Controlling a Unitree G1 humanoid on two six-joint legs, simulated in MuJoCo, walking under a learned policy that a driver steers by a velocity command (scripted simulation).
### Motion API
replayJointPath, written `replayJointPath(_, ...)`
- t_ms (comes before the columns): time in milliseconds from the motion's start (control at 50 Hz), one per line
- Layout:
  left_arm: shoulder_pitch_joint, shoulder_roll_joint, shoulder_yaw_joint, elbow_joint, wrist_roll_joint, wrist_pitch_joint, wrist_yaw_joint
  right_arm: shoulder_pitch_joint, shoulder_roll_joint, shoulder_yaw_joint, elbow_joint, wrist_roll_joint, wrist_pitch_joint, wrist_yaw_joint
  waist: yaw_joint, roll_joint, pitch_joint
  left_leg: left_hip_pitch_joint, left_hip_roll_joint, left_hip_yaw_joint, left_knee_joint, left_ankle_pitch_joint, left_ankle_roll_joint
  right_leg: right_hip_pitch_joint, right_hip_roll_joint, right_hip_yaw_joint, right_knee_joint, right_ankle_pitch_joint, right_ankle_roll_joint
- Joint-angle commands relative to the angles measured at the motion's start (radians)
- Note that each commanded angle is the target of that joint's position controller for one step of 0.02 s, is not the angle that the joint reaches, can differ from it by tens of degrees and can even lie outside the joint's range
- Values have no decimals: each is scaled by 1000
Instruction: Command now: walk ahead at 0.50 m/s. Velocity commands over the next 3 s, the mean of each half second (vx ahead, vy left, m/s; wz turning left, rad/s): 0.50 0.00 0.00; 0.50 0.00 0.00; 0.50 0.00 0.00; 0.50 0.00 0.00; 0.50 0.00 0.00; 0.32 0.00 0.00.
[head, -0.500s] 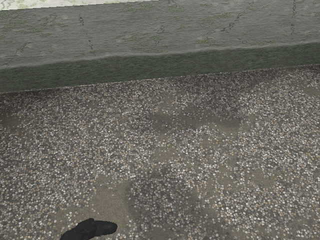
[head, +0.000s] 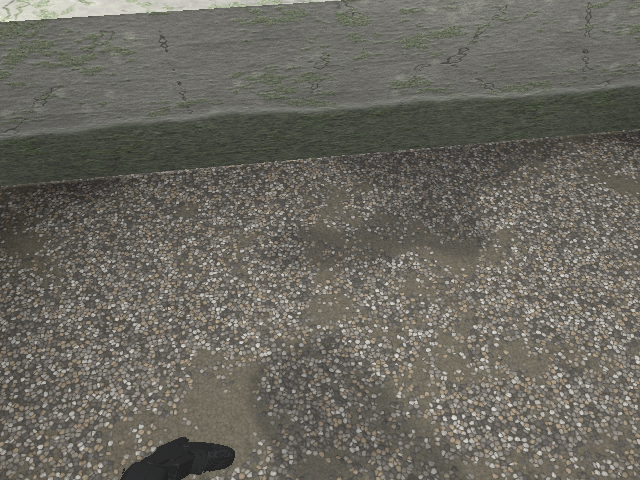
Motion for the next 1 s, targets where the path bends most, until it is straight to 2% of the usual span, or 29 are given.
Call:
replayJointPath(20, -97, 69, 25, -100, 0, -18, 2, -38, -90, -28, -84, 0, -15, -2, 0, -7, -74, 72, 134, -155, -97, 89, 27, -44, -42, 27, -30, 226, -27)
replayJointPath(1000, -102, 71, 22, -92, 4, -18, -1, -23, -95, -24, -87, -1, -16, 2, -4, -6, -75, 76, 125, -187, -108, 102, 18, -26, -48, 35, -66, 227, -40)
